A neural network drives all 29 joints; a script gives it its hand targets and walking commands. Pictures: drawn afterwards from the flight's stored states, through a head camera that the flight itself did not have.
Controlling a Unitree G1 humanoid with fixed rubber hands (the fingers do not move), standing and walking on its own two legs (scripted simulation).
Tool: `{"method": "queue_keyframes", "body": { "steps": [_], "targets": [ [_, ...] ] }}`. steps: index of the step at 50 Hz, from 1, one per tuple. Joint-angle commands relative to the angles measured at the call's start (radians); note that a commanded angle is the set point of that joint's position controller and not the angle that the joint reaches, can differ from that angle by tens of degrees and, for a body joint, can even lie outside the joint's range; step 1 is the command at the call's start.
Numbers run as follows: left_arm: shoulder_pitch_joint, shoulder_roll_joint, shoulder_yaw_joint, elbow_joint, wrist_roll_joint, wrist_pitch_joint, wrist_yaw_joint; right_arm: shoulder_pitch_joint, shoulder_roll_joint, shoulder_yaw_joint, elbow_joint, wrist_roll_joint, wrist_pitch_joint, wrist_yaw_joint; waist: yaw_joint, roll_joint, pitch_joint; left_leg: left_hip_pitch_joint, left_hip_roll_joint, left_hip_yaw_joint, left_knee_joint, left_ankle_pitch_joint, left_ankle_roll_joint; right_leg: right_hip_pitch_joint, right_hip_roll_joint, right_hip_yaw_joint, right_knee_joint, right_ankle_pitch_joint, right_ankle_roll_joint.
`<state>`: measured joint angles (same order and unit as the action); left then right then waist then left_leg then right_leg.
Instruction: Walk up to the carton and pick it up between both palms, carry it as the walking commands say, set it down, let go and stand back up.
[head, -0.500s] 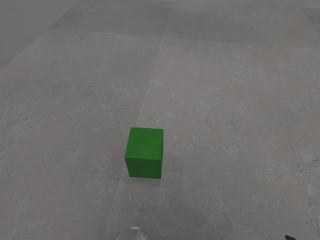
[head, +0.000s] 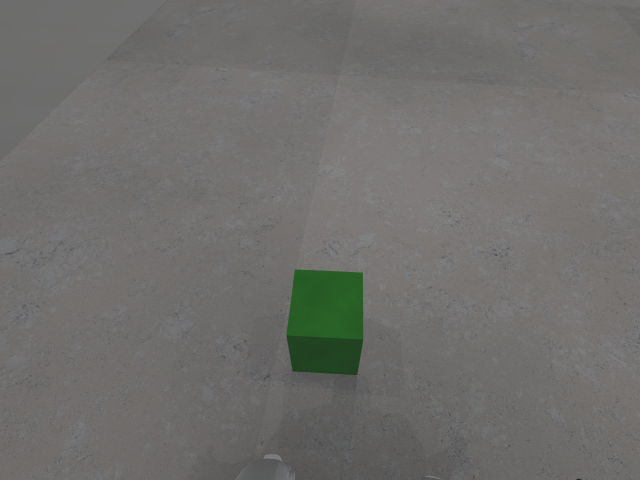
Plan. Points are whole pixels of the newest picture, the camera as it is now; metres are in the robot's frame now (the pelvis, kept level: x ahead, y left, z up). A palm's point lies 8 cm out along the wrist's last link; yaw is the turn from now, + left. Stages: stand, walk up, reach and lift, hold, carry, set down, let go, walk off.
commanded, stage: walk up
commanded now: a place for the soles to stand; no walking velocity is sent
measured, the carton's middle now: (326, 323) +0.63 +0.01 -0.60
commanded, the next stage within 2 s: none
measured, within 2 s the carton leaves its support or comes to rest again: neither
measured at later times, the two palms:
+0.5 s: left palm out of the picture +0.09 +0.45 -0.06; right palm out of the picture +0.12 -0.24 -0.09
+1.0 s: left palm out of the picture +0.16 +0.46 -0.06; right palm out of the picture +0.15 -0.22 -0.09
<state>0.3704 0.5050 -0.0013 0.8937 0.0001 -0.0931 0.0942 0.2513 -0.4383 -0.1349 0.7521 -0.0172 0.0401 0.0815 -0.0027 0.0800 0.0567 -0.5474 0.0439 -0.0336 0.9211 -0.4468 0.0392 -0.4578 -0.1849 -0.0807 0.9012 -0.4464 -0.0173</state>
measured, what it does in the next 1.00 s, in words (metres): steps to the left: right foot, then left foot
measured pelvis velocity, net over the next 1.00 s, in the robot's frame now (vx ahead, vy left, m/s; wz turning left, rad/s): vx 0.08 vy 0.11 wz -0.02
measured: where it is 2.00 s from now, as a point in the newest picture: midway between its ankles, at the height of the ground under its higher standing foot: outside the picture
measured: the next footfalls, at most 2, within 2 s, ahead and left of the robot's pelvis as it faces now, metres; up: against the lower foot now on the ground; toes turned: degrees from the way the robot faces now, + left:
right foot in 0.28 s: +0.13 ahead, -0.11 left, +0.00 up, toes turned -10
left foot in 0.50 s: +0.14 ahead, +0.22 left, +0.00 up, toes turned -2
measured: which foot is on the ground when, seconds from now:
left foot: down 0.00-0.28, up 0.30-0.48, down 0.50-1.00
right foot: up 0.00-0.26, down 0.28-0.50, up 0.52-0.76, down 0.78-1.00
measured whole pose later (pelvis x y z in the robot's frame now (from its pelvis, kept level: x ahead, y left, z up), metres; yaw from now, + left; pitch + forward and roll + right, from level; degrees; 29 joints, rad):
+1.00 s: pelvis +0.08 +0.11 +0.01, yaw -1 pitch +1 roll +0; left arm 0.25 0.48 0.00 0.88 0.00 -0.06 0.06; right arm 0.28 -0.44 -0.09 0.75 -0.02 0.01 0.03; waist 0.00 0.06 0.07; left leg -0.45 -0.01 0.00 0.86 -0.42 0.03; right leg -0.46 -0.11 -0.03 0.84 -0.39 0.01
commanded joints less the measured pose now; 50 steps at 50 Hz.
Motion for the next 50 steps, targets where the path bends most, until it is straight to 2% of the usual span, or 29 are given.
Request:
{"method": "queue_keyframes", "body": {
  "steps": [1,2,3,6,10,13,14,15,16,19,22,23,24,25,26,27,29,34,36,38,39,40,41,42,44,46,47,48,50],
  "targets": [
    [-0.147,0.152,0.06,-0.114,0.027,0.02,0.028,0.164,-0.37,-0.098,-0.055,-0.061,-0.01,-0.031,-0.15,0.315,0.087,0.181,0.183,-0.668,-0.752,-0.502,0.096,-0.469,0.158,0.057,0.388,-0.217,-0.024],
    [-0.133,0.23,0.08,-0.086,0.014,0.019,0.027,0.076,-0.382,-0.095,-0.076,-0.051,-0.008,-0.035,-0.11,0.115,0.083,0.178,0.211,-0.712,-0.754,-0.546,0.132,-0.421,0.117,0.133,0.4,-0.143,-0.033],
    [-0.072,0.258,0.099,-0.043,0.002,0.023,0.02,0.037,-0.328,-0.079,-0.078,-0.046,-0.01,-0.039,-0.069,0.044,0.055,0.203,0.177,-0.613,-0.687,-0.493,0.103,-0.397,0.086,0.114,0.381,-0.06,-0.029],
    [-0.014,0.23,0.102,-0.004,0.007,0.016,-0.002,0.08,-0.252,-0.057,-0.084,-0.057,-0.019,-0.033,-0.067,0.085,0.058,0.215,0.111,-0.373,-0.568,-0.135,0.109,-0.266,0.069,0.03,0.201,-0.063,-0.016],
    [0.009,0.184,0.092,-0.015,-0.003,0.0,0.002,0.103,-0.23,-0.049,-0.094,-0.054,-0.007,-0.027,-0.065,0.097,-0.004,0.291,0.123,-0.299,-0.475,0.296,0.161,-0.13,0.114,-0.035,-0.01,-0.062,-0.008],
    [0.189,0.181,0.09,0.037,0.0,-0.018,0.018,-0.036,-0.196,-0.028,-0.143,-0.038,0.008,-0.02,0.056,0.037,-0.073,0.077,0.072,-0.13,-0.234,0.413,0.114,0.264,0.149,-0.056,-0.285,0.209,-0.033],
    [0.265,0.262,0.127,0.042,0.02,-0.022,0.027,-0.047,-0.144,-0.011,-0.162,-0.031,0.002,-0.017,0.113,-0.102,-0.114,-0.089,0.022,-0.061,-0.037,0.314,0.072,0.437,0.039,0.147,-0.375,0.141,-0.076],
    [0.283,0.378,0.156,0.018,0.04,-0.024,0.037,-0.047,-0.104,0.005,-0.181,-0.031,-0.005,-0.022,0.137,-0.275,-0.132,-0.32,-0.057,0.035,0.189,-0.015,-0.017,0.502,-0.298,0.594,-0.498,0.118,-0.202],
    [0.197,0.394,0.153,0.004,0.021,-0.016,0.031,-0.07,-0.199,-0.015,-0.16,-0.036,0.007,-0.032,0.115,-0.173,-0.099,-0.289,0.001,-0.091,0.269,-0.156,-0.018,0.363,-0.374,0.673,-0.53,0.0,-0.277],
    [0.071,0.327,0.138,-0.045,0.029,-0.013,0.029,-0.032,-0.214,-0.031,-0.114,-0.032,0.005,-0.021,0.046,-0.123,-0.062,-0.211,0.057,-0.073,0.241,-0.064,-0.034,0.261,-0.26,0.395,-0.43,0.142,-0.261],
    [-0.041,0.324,0.123,-0.074,0.045,-0.004,0.003,0.061,-0.199,-0.042,-0.053,-0.018,0.0,-0.006,-0.01,-0.234,-0.091,0.05,0.009,0.029,0.051,-0.033,-0.022,0.034,-0.177,0.182,-0.356,0.095,-0.208],
    [-0.107,0.305,0.116,-0.09,0.044,0.003,-0.009,0.151,-0.186,-0.042,-0.019,-0.012,-0.009,-0.012,-0.069,-0.218,-0.113,0.201,-0.01,0.056,-0.1,0.028,-0.015,-0.05,-0.145,0.104,-0.28,0.02,-0.158],
    [-0.095,0.242,0.096,-0.088,0.05,0.02,-0.019,0.234,-0.198,-0.056,0.025,-0.016,-0.018,-0.027,-0.096,-0.096,-0.145,0.364,-0.062,0.053,-0.217,0.002,-0.018,-0.147,-0.058,0.011,-0.063,-0.145,-0.1],
    [-0.085,0.16,0.066,-0.091,0.046,0.034,-0.019,0.264,-0.256,-0.077,0.033,-0.047,-0.018,-0.046,-0.12,0.133,-0.064,0.359,-0.012,-0.148,-0.41,-0.197,0.025,-0.287,0.043,-0.067,0.184,-0.232,-0.05],
    [-0.132,0.095,0.046,-0.137,0.03,0.042,-0.007,0.147,-0.356,-0.077,-0.039,-0.046,-0.027,-0.06,-0.093,0.259,0.063,0.175,0.185,-0.668,-0.682,-0.385,0.072,-0.429,0.14,0.036,0.297,-0.212,0.007],
    [-0.165,0.196,0.075,-0.114,0.023,0.042,-0.004,0.066,-0.368,-0.072,-0.06,-0.035,-0.034,-0.066,-0.068,0.049,0.086,0.116,0.229,-0.737,-0.687,-0.389,0.149,-0.36,0.105,0.136,0.282,-0.145,-0.005],
    [-0.093,0.198,0.085,-0.058,0.016,0.039,-0.025,0.036,-0.285,-0.042,-0.053,-0.026,-0.044,-0.075,-0.022,-0.017,0.031,0.149,0.147,-0.528,-0.55,-0.276,0.113,-0.261,0.062,0.113,0.217,-0.059,-0.007],
    [-0.075,0.147,0.078,-0.06,0.006,0.026,-0.036,0.065,-0.255,-0.031,-0.041,-0.022,-0.055,-0.077,-0.03,0.057,-0.018,0.278,0.143,-0.379,-0.406,0.366,0.15,-0.179,0.108,0.017,0.055,-0.066,-0.008],
    [-0.048,0.129,0.075,-0.04,0.001,0.012,-0.035,0.033,-0.238,-0.019,-0.046,-0.011,-0.049,-0.075,0.004,0.05,-0.079,0.249,0.122,-0.308,-0.329,0.527,0.147,-0.025,0.134,-0.002,-0.093,0.017,-0.017],
    [-0.003,0.154,0.075,-0.024,0.013,-0.005,-0.029,0.014,-0.181,0.007,-0.057,0.013,-0.043,-0.071,0.045,-0.021,-0.135,0.1,0.082,-0.192,-0.189,0.507,0.095,0.247,0.112,0.06,-0.247,0.234,-0.047],
    [0.026,0.228,0.096,-0.029,0.028,-0.011,-0.023,0.015,-0.132,0.023,-0.069,0.024,-0.049,-0.072,0.064,-0.212,-0.163,-0.017,0.021,-0.118,-0.021,0.405,0.038,0.357,-0.045,0.293,-0.326,0.322,-0.099],
    [0.002,0.286,0.107,-0.045,0.024,-0.008,-0.024,0.006,-0.127,0.037,-0.081,0.02,-0.049,-0.078,0.06,-0.294,-0.15,-0.082,-0.026,-0.003,0.056,0.096,-0.013,0.314,-0.225,0.482,-0.378,0.443,-0.217],
    [-0.027,0.296,0.105,-0.047,0.017,-0.005,-0.029,-0.021,-0.168,0.02,-0.074,0.014,-0.043,-0.079,0.055,-0.258,-0.106,-0.059,-0.017,-0.004,0.087,-0.154,-0.006,0.249,-0.268,0.488,-0.371,0.479,-0.279],
    [-0.053,0.289,0.099,-0.056,0.016,0.0,-0.029,0.0,-0.172,0.024,-0.067,0.012,-0.043,-0.072,0.033,-0.24,-0.099,-0.023,0.003,-0.003,0.015,-0.118,-0.007,0.243,-0.223,0.401,-0.301,0.529,-0.267],
    [-0.135,0.225,0.076,-0.083,0.01,0.014,-0.035,0.091,-0.179,0.009,-0.027,0.002,-0.055,-0.069,-0.035,-0.215,-0.149,0.174,0.007,-0.004,-0.206,0.183,0.017,0.121,-0.083,0.206,-0.206,0.419,-0.137],
    [-0.153,0.142,0.055,-0.094,0.003,0.03,-0.042,0.059,-0.258,-0.009,-0.025,-0.017,-0.069,-0.069,-0.02,0.081,-0.09,0.235,0.138,-0.365,-0.426,0.144,0.102,-0.088,0.11,0.024,0.013,0.072,-0.016],
    [-0.154,0.153,0.063,-0.082,-0.002,0.036,-0.041,0.035,-0.269,-0.009,-0.04,-0.014,-0.066,-0.067,-0.014,0.043,-0.061,0.23,0.174,-0.411,-0.437,0.145,0.172,-0.083,0.137,0.009,-0.014,-0.069,-0.019],
    [-0.133,0.152,0.065,-0.067,-0.001,0.033,-0.039,0.016,-0.258,-0.004,-0.043,-0.008,-0.062,-0.068,-0.009,0.034,-0.06,0.222,0.17,-0.398,-0.418,0.205,0.18,-0.06,0.131,0.02,-0.038,-0.063,-0.019],
    [-0.084,0.15,0.061,-0.043,0.009,0.01,-0.04,-0.059,-0.201,0.019,-0.057,0.001,-0.052,-0.069,0.034,-0.028,-0.101,0.084,0.107,-0.24,-0.321,0.272,0.109,0.159,0.099,0.053,-0.18,0.132,-0.045]
  ]
}}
